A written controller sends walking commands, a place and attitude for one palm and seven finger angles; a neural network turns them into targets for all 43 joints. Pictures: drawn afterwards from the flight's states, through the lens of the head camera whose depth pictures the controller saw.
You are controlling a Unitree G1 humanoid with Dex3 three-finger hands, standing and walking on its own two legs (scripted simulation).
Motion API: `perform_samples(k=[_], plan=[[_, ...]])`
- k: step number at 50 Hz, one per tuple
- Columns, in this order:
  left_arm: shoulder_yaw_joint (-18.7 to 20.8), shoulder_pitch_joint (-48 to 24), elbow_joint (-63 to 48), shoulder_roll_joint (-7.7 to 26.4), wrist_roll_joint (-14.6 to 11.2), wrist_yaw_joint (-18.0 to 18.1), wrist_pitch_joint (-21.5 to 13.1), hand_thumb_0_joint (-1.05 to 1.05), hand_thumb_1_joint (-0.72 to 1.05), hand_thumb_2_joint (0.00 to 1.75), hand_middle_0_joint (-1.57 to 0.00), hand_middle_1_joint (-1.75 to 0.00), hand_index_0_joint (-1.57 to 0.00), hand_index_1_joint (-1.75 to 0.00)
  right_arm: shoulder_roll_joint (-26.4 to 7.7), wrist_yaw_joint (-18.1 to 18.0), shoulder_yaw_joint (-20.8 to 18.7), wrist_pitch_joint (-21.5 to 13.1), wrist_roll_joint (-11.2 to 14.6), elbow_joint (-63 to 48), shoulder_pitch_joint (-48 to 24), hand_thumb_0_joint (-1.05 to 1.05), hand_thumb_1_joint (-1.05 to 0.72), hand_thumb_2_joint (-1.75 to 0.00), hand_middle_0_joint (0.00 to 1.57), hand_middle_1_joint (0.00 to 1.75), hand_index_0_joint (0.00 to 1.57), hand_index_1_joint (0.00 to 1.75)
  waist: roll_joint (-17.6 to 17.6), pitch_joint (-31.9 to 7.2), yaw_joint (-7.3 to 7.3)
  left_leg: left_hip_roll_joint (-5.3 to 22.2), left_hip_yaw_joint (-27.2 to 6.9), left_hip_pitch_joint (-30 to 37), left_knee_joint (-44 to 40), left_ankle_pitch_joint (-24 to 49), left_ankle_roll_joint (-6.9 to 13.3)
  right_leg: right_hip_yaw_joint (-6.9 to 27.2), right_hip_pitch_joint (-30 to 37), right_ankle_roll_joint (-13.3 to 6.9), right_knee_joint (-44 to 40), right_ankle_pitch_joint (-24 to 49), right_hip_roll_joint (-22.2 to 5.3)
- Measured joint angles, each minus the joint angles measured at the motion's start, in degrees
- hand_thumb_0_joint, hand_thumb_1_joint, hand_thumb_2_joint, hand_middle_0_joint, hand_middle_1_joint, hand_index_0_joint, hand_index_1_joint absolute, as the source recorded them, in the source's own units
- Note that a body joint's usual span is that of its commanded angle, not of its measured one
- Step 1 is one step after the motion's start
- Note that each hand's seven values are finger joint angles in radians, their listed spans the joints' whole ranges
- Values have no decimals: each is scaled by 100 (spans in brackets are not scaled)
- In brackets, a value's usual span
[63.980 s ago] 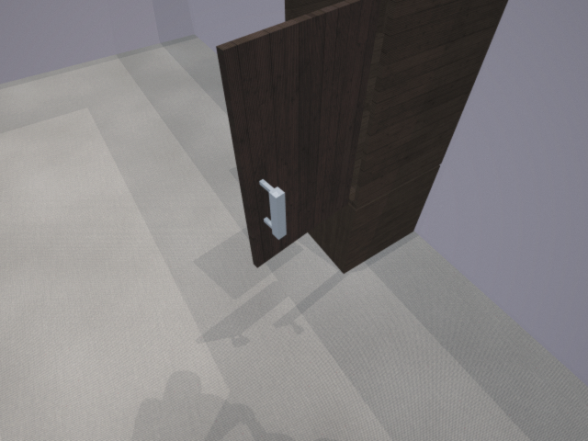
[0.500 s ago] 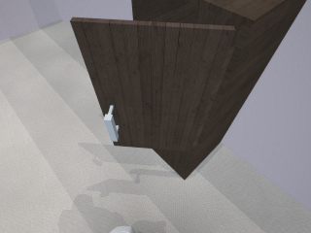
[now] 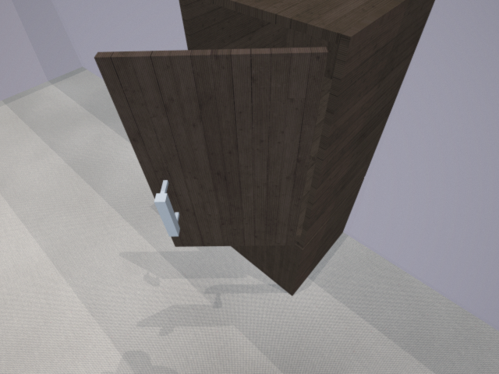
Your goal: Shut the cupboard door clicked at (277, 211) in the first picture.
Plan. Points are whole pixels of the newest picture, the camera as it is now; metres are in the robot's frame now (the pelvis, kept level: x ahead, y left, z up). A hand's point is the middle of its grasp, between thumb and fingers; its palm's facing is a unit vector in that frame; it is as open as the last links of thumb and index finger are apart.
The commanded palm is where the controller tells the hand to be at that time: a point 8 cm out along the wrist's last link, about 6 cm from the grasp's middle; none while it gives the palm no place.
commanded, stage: come to a stop and stand still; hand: left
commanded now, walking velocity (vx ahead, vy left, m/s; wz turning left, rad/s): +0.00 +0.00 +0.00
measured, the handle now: (169, 208) +0.48 +0.22 -0.10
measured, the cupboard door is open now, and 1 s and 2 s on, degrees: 42 42 42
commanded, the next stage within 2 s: look again from close up in 1.24 s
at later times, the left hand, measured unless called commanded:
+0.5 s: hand out of the picture +0.04 +0.19 -0.15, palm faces -0.02 -0.96 -0.29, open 7.4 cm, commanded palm none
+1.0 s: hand out of the picture +0.09 +0.17 -0.15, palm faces +0.01 -0.96 -0.27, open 7.4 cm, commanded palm none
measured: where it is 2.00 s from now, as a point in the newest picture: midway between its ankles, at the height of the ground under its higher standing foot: outside the picture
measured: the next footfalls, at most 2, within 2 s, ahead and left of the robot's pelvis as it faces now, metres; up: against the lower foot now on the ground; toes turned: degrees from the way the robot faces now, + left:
none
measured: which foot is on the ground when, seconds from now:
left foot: down 0.00-1.00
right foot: down 0.00-1.00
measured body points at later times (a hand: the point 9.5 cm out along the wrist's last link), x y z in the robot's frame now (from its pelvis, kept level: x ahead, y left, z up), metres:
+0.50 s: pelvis +0.00 -0.03 +0.01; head +0.02 -0.05 +0.46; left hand +0.04 +0.24 -0.13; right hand +0.01 -0.29 -0.15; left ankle -0.01 +0.10 -0.73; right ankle +0.02 -0.13 -0.73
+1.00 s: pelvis +0.04 -0.04 +0.01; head +0.06 -0.05 +0.46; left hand +0.09 +0.22 -0.13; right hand +0.09 -0.28 -0.15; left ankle -0.01 +0.10 -0.73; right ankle +0.02 -0.13 -0.73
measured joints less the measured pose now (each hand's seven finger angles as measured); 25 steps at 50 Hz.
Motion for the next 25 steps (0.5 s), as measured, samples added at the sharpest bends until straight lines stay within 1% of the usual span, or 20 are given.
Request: perform_samples(k=[2, 5, 8, 17, 25], plan=[[-25, 63, 15, -29, 6, -28, 22, 0, 90, 90, -20, -30, -20, -30, 14, -19, 3, -41, -7, -45, 77, 0, -92, -90, 20, 30, 20, 30, 92, -59, -17, -27, 9, 39, -95, 59, -13, 11, 11, 0, -36, 40, -24], [-42, 122, 3, -48, 9, -66, 23, 0, 90, 90, -20, -30, -20, -30, -67, 12, 32, -58, -24, -26, 154, 0, -93, -90, 20, 30, 20, 30, 183, -115, 12, -52, 25, 85, -267, 184, -19, 29, 16, -10, -126, 125, -42], [-42, 164, -3, -30, 13, -93, 0, 0, 90, 90, -20, -30, -20, -30, -132, 45, 66, -61, -45, 28, 205, 0, -93, -90, 20, 30, 20, 30, 202, -130, 39, -63, 34, 102, -437, 313, -36, 39, -10, -35, -208, 205, -46], [-25, 192, 155, 63, 1, -153, -68, 0, 90, 90, -20, -30, -20, -30, -355, 51, 78, -120, -52, 323, 325, 0, -91, -90, 20, 30, 20, 30, 141, -60, 41, 0, -19, 137, -744, 509, -133, -19, -1, -122, -437, 344, 21], [-26, 18, 342, 145, -17, -173, -122, 1, 90, 90, -20, -30, -20, -30, -475, 18, 87, -161, -43, 591, 274, 0, -91, -90, 20, 30, 20, 30, 18, -22, 22, 91, -97, 252, -883, 513, -224, -104, 151, -202, -621, 352, 109]])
